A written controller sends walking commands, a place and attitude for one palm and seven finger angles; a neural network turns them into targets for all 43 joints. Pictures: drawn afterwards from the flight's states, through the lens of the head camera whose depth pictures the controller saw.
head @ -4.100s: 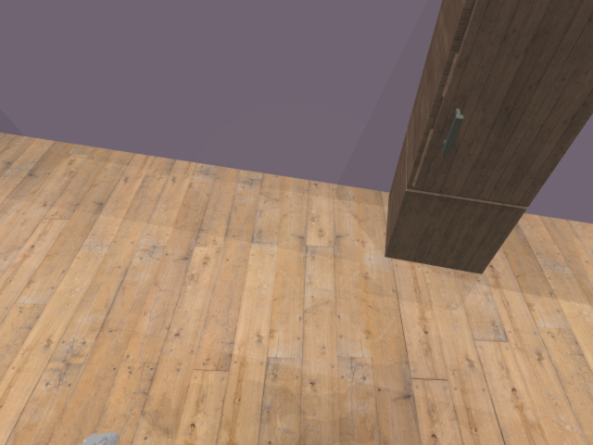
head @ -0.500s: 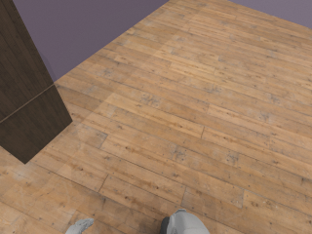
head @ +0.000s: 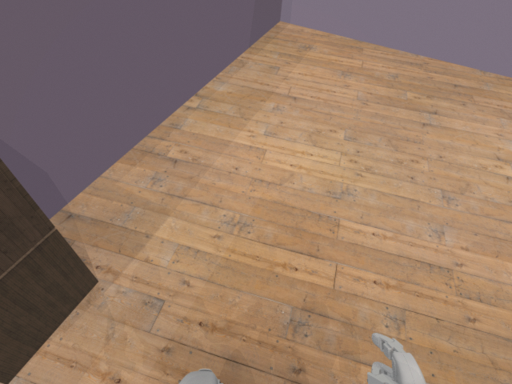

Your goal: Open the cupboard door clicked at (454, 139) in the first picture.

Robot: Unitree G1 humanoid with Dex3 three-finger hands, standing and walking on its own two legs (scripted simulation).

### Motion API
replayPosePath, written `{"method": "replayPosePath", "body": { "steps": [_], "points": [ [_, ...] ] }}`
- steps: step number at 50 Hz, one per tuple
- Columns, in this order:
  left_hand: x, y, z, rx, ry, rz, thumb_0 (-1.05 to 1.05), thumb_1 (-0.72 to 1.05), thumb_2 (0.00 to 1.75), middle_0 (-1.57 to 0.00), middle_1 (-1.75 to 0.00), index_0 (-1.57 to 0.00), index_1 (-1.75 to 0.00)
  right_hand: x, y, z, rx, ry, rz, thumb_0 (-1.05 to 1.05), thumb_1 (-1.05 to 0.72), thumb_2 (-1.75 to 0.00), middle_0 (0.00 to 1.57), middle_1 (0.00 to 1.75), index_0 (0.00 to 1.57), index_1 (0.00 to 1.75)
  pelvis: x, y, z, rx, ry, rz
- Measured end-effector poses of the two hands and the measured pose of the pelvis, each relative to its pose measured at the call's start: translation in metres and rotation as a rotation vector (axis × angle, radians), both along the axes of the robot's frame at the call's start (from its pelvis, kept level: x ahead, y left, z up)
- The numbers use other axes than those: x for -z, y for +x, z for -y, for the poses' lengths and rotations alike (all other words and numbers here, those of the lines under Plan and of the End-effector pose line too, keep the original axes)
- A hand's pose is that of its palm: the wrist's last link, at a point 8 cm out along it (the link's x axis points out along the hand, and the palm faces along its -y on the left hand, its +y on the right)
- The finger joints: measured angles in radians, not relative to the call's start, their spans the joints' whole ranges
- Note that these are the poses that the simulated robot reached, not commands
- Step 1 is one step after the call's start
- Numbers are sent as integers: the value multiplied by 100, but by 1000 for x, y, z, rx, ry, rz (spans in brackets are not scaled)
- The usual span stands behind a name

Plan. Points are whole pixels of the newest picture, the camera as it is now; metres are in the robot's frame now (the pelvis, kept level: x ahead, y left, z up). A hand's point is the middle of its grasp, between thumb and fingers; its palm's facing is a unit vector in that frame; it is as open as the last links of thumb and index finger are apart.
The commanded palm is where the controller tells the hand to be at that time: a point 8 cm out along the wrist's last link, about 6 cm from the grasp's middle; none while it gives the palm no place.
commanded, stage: walk to a spot facing it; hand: left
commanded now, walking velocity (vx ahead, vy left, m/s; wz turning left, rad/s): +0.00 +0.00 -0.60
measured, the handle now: out of the picture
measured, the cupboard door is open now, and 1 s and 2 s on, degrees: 0 0 0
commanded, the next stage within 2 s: turn to face it in 0.46 s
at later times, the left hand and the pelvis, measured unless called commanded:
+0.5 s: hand (207, 294) +0.30 +0.14 -0.15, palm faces -0.34 -0.90 -0.28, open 7.4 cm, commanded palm none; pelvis +0.10 -0.01 -0.01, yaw -20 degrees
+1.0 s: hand (196, 321) +0.25 +0.15 -0.16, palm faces -0.23 -0.96 -0.17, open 7.4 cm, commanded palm none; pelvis +0.12 +0.00 +0.01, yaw -16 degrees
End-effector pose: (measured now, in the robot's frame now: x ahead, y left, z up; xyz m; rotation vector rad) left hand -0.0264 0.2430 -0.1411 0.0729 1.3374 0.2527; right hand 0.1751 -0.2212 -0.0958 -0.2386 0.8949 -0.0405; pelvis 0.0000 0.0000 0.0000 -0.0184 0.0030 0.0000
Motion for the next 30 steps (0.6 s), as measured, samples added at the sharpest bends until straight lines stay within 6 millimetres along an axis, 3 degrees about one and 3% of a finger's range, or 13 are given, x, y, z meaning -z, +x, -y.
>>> {"method": "replayPosePath", "body": {
  "steps": [2,5,8,13,18,23,26,30],
  "points": [
    [10,12,-13,8,-8,-33,0,90,89,-20,-30,-20,-30,1,17,-9,11,-15,33,0,-91,-90,20,30,20,30,7,17,-12,35,-1,6],
    [11,42,-29,69,-11,-66,0,90,89,-20,-30,-20,-30,-2,15,-16,68,-12,32,0,-91,-90,20,30,20,30,5,34,-21,99,2,21],
    [4,87,-38,139,-11,-42,0,91,89,-20,-29,-20,-30,-1,-10,-16,157,-11,-34,0,-91,-90,20,30,21,30,-3,48,-27,137,-7,25],
    [-10,172,-36,244,2,54,0,91,90,-20,-29,-20,-30,11,-72,-6,332,-11,-210,-1,-92,-90,21,30,21,30,-11,67,-30,201,-8,19],
    [-21,250,-9,374,20,132,0,91,90,-19,-29,-20,-30,23,-134,11,480,-1,-360,-1,-93,-90,20,30,20,30,-9,81,-21,266,8,13],
    [-26,316,40,520,47,225,0,91,90,-20,-29,-20,-30,47,-180,24,596,48,-463,0,-92,-90,20,30,20,30,5,95,2,330,29,9],
    [-27,338,65,573,56,280,0,91,90,-20,-29,-20,-30,58,-191,31,630,67,-505,0,-92,-90,20,30,20,30,11,97,11,360,25,10],
    [-32,345,84,608,49,268,0,90,89,-20,-29,-20,-30,52,-176,36,654,76,-465,1,-92,-90,20,30,20,30,3,100,15,401,25,15]
  ]
}}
